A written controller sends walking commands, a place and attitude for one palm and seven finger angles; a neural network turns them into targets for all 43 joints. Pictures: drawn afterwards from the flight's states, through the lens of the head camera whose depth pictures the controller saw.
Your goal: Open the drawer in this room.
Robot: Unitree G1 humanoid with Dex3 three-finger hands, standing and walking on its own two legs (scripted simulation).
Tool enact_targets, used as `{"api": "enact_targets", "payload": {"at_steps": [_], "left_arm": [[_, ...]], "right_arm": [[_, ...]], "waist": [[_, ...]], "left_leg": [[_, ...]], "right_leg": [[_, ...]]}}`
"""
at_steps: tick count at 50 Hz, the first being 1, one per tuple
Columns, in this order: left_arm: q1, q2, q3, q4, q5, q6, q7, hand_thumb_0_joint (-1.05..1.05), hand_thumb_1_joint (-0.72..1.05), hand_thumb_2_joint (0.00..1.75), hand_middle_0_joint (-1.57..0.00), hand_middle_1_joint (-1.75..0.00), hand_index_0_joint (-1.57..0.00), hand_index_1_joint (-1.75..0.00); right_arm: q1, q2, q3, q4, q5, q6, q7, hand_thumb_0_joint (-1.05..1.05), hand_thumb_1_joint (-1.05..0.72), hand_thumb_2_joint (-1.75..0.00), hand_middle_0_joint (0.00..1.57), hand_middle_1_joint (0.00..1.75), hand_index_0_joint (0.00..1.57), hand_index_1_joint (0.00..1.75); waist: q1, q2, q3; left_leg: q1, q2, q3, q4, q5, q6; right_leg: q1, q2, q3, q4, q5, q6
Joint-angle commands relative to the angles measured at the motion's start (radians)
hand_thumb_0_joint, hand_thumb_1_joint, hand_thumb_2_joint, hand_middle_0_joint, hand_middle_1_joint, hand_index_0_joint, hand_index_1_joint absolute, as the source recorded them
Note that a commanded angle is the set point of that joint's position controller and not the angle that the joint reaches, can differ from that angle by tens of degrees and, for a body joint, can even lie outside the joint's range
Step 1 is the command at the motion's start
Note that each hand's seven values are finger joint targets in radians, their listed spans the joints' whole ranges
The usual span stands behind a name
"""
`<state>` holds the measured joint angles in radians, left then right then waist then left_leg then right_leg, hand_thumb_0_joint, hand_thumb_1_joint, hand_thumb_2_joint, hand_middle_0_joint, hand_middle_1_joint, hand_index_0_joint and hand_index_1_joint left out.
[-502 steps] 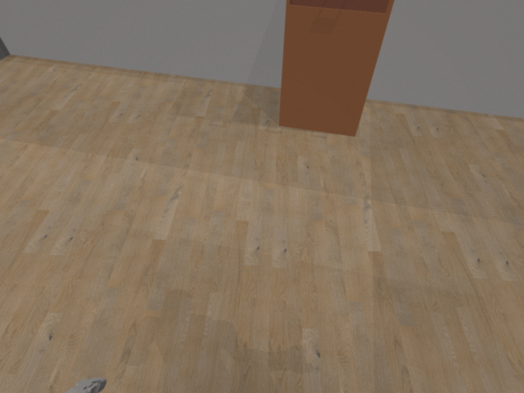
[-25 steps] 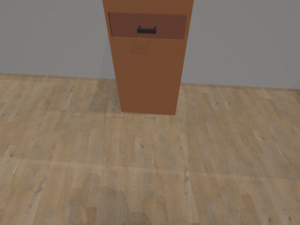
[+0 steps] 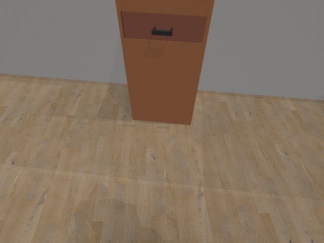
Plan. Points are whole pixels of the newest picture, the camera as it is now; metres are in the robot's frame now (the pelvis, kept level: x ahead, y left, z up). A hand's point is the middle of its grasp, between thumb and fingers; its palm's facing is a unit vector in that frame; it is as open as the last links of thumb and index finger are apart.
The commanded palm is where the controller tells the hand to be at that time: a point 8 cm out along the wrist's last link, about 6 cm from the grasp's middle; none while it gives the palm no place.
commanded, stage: look at it before walking up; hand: left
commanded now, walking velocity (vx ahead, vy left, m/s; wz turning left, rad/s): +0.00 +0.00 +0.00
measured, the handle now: (162, 30) +1.12 +0.07 +0.01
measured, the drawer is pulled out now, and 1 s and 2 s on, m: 0.00 0.00 0.00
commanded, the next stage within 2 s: walk to a spot facing it in 0.30 s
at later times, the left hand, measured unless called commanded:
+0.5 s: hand out of the picture -0.01 +0.18 -0.18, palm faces +0.02 -0.98 -0.19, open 7.3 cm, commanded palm none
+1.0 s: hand (110, 205) +0.26 +0.19 -0.18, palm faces -0.26 -0.95 -0.17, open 7.3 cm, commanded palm none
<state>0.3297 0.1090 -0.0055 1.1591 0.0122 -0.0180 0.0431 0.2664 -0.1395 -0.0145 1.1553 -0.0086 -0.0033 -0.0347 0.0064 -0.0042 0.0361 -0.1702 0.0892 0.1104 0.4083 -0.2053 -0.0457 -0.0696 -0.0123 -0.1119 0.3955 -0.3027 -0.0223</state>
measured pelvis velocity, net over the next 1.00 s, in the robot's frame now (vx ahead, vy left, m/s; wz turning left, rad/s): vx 0.12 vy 0.03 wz -0.27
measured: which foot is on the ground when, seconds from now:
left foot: down 0.00-1.00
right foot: down 0.00-0.70, up 0.72-1.00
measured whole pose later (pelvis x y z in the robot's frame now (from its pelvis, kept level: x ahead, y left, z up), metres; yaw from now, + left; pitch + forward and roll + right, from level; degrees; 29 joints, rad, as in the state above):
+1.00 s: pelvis +0.12 +0.03 -0.01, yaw -16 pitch +1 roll -1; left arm 0.12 0.21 0.09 0.96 0.04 0.04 -0.04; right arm 0.44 -0.10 -0.03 1.10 -0.03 -0.06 -0.03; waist -0.02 -0.02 0.11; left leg 0.06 0.10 0.35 0.34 -0.39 -0.03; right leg -0.64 -0.08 -0.12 1.00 -0.21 -0.01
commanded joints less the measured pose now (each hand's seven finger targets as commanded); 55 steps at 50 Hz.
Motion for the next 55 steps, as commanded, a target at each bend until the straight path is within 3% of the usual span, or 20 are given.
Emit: {"api": "enact_targets", "payload": {"at_steps": [1,20,24,28,29,31,33,34,35,36,37,38,40,42,46,47,50,53,54,55], "left_arm": [[0.08,0.106,0.02,-0.022,-0.003,-0.011,0.007,0.0,0.9,0.9,-0.2,-0.3,-0.2,-0.3],[0.033,0.153,0.029,-0.047,-0.003,-0.011,0.001,0.0,0.9,0.9,-0.2,-0.3,-0.2,-0.3],[0.035,0.146,0.044,-0.045,0.001,0.006,-0.012,0.0,0.9,0.9,-0.2,-0.3,-0.2,-0.3],[0.05,0.194,0.081,-0.076,0.011,0.017,-0.029,0.0,0.9,0.9,-0.2,-0.3,-0.2,-0.3],[0.064,0.207,0.087,-0.078,0.011,0.012,-0.029,0.0,0.9,0.9,-0.2,-0.3,-0.2,-0.3],[0.066,0.211,0.095,-0.083,0.011,-0.001,-0.028,0.0,0.9,0.9,-0.2,-0.3,-0.2,-0.3],[0.004,0.203,0.099,-0.105,0.009,-0.004,-0.032,0.0,0.9,0.9,-0.2,-0.3,-0.2,-0.3],[-0.034,0.167,0.096,-0.129,0.006,-0.005,-0.04,0.0,0.9,0.9,-0.2,-0.3,-0.2,-0.3],[-0.088,0.114,0.087,-0.175,0.003,-0.005,-0.05,0.0,0.9,0.9,-0.2,-0.3,-0.2,-0.3],[-0.157,0.132,0.085,-0.206,0.014,-0.002,-0.045,0.0,0.9,0.9,-0.2,-0.3,-0.2,-0.3],[-0.18,0.132,0.09,-0.212,0.012,-0.003,-0.052,0.0,0.9,0.9,-0.2,-0.3,-0.2,-0.3],[-0.179,0.127,0.087,-0.21,0.013,-0.004,-0.062,0.0,0.9,0.9,-0.2,-0.3,-0.2,-0.3],[-0.146,0.099,0.09,-0.205,0.019,0.011,-0.07,0.0,0.9,0.9,-0.2,-0.3,-0.2,-0.3],[-0.144,0.086,0.09,-0.214,0.02,0.025,-0.077,0.0,0.9,0.9,-0.2,-0.3,-0.2,-0.3],[-0.234,0.071,0.082,-0.269,0.02,0.034,-0.089,0.0,0.9,0.9,-0.2,-0.3,-0.2,-0.3],[-0.283,0.067,0.078,-0.286,0.021,0.031,-0.091,0.0,0.9,0.9,-0.2,-0.3,-0.2,-0.3],[-0.328,0.072,0.077,-0.312,0.016,0.02,-0.093,0.0,0.9,0.9,-0.2,-0.3,-0.2,-0.3],[-0.177,0.128,0.092,-0.281,0.019,0.004,-0.086,0.0,0.9,0.9,-0.2,-0.3,-0.2,-0.3],[-0.08,0.152,0.103,-0.252,0.024,-0.002,-0.082,0.0,0.9,0.9,-0.2,-0.3,-0.2,-0.3],[0.071,0.204,0.12,-0.211,0.026,-0.011,-0.076,0.0,0.9,0.9,-0.2,-0.3,-0.2,-0.3]], "right_arm": [[0.064,-0.075,-0.009,-0.017,0.0,-0.01,-0.002,0.0,-0.9,-0.9,0.2,0.3,0.2,0.3],[0.049,-0.113,-0.016,-0.027,-0.001,-0.018,0.001,0.0,-0.9,-0.9,0.2,0.3,0.2,0.3],[0.069,-0.101,-0.026,-0.03,-0.01,-0.009,0.004,0.0,-0.9,-0.9,0.2,0.3,0.2,0.3],[0.026,-0.101,-0.043,-0.096,-0.014,-0.003,0.015,0.0,-0.9,-0.9,0.2,0.3,0.2,0.3],[0.003,-0.095,-0.045,-0.117,-0.013,-0.01,0.018,0.0,-0.9,-0.9,0.2,0.3,0.2,0.3],[-0.025,-0.099,-0.047,-0.153,-0.01,-0.025,0.021,0.0,-0.9,-0.9,0.2,0.3,0.2,0.3],[0.065,-0.099,-0.047,-0.139,-0.006,-0.043,0.018,0.0,-0.9,-0.9,0.2,0.3,0.2,0.3],[0.182,-0.143,-0.055,-0.1,-0.011,-0.055,0.009,0.0,-0.9,-0.9,0.2,0.3,0.2,0.3],[0.329,-0.239,-0.08,-0.053,-0.028,-0.062,0.004,0.0,-0.9,-0.9,0.2,0.3,0.2,0.3],[0.368,-0.219,-0.066,-0.033,-0.032,-0.057,-0.008,0.0,-0.9,-0.9,0.2,0.3,0.2,0.3],[0.326,-0.174,-0.051,-0.048,-0.026,-0.059,-0.01,0.0,-0.9,-0.9,0.2,0.3,0.2,0.3],[0.267,-0.153,-0.047,-0.077,-0.022,-0.066,-0.007,0.0,-0.9,-0.9,0.2,0.3,0.2,0.3],[0.216,-0.133,-0.04,-0.092,-0.023,-0.076,-0.009,0.0,-0.9,-0.9,0.2,0.3,0.2,0.3],[0.209,-0.12,-0.037,-0.094,-0.02,-0.08,-0.01,0.0,-0.9,-0.9,0.2,0.3,0.2,0.3],[0.21,-0.111,-0.039,-0.091,-0.018,-0.08,-0.008,0.0,-0.9,-0.9,0.2,0.3,0.2,0.3],[0.226,-0.109,-0.04,-0.088,-0.021,-0.078,-0.007,0.0,-0.9,-0.9,0.2,0.3,0.2,0.3],[0.206,-0.129,-0.055,-0.096,-0.019,-0.071,-0.004,0.0,-0.9,-0.9,0.2,0.3,0.2,0.3],[0.169,-0.197,-0.079,-0.12,-0.01,-0.065,0.004,0.0,-0.9,-0.9,0.2,0.3,0.2,0.3],[0.141,-0.213,-0.082,-0.133,-0.007,-0.063,0.006,0.0,-0.9,-0.9,0.2,0.3,0.2,0.3],[0.095,-0.226,-0.085,-0.156,0.0,-0.06,0.013,0.0,-0.9,-0.9,0.2,0.3,0.2,0.3]], "waist": [[-0.008,0.005,0.054],[-0.005,-0.001,0.033],[-0.011,0.001,0.057],[0.008,-0.126,0.144],[0.019,-0.166,0.159],[0.016,-0.156,0.159],[-0.045,-0.09,0.096],[-0.098,0.078,0.049],[-0.14,0.392,0.027],[-0.147,0.355,0.074],[-0.119,0.189,0.117],[-0.088,0.073,0.109],[-0.042,0.097,0.097],[-0.028,0.125,0.079],[-0.025,0.137,0.107],[-0.042,0.141,0.124],[-0.038,0.159,0.128],[0.034,0.15,0.0],[0.08,0.161,-0.052],[0.162,0.144,-0.132]], "left_leg": [[0.041,0.049,-0.052,-0.032,0.165,0.042],[0.037,0.051,-0.064,-0.044,0.172,0.049],[0.015,0.049,-0.008,0.009,-0.076,0.041],[-0.17,0.004,0.057,0.178,-0.277,0.029],[-0.22,-0.008,0.067,0.24,-0.263,0.026],[-0.249,-0.001,0.045,0.263,-0.256,0.023],[-0.051,0.002,0.032,0.091,-0.196,0.032],[0.163,0.074,-0.086,-0.044,-0.163,0.065],[0.311,0.315,-0.378,-0.166,-0.099,0.12],[0.276,0.41,-0.426,-0.194,-0.027,0.157],[0.215,0.412,-0.37,-0.19,0.021,0.191],[0.203,0.391,-0.296,-0.182,0.084,0.189],[0.178,0.312,-0.122,-0.171,0.224,0.137],[0.179,0.262,-0.002,-0.165,0.277,0.114],[0.22,0.24,0.108,-0.189,0.34,0.122],[0.217,0.233,0.124,-0.189,0.362,0.123],[0.245,0.236,0.193,-0.152,0.518,0.123],[0.301,0.245,0.245,0.084,0.878,0.103],[0.256,0.228,0.257,0.229,0.89,0.085],[0.159,0.203,0.263,0.458,0.767,0.054]], "right_leg": [[-0.109,-0.12,0.104,-0.093,0.289,0.001],[-0.084,-0.122,0.096,-0.09,0.26,-0.001],[-0.147,-0.11,0.143,-0.088,-0.035,-0.021],[-0.188,-0.171,0.307,-0.165,-0.341,-0.09],[-0.178,-0.211,0.366,-0.197,-0.342,-0.118],[-0.149,-0.244,0.409,-0.174,-0.193,-0.155],[-0.228,-0.185,0.317,-0.028,-0.041,-0.123],[-0.374,-0.079,0.211,0.184,-0.002,-0.071],[-0.589,0.05,0.021,0.534,-0.177,-0.008],[-0.669,-0.002,0.096,0.73,-0.242,-0.012],[-0.693,-0.052,0.127,0.816,-0.179,-0.016],[-0.693,-0.082,0.119,0.842,-0.114,-0.011],[-0.671,-0.085,0.104,0.883,-0.025,0.008],[-0.673,-0.081,0.079,0.87,0.034,0.017],[-0.712,-0.08,0.008,0.693,0.096,0.025],[-0.693,-0.076,-0.012,0.61,0.108,0.022],[-0.591,-0.038,-0.059,0.386,0.129,-0.002],[-0.363,0.046,-0.104,0.277,0.123,-0.049],[-0.218,0.066,-0.111,0.23,0.137,-0.063],[0.014,0.063,-0.108,0.144,0.214,-0.074]]}}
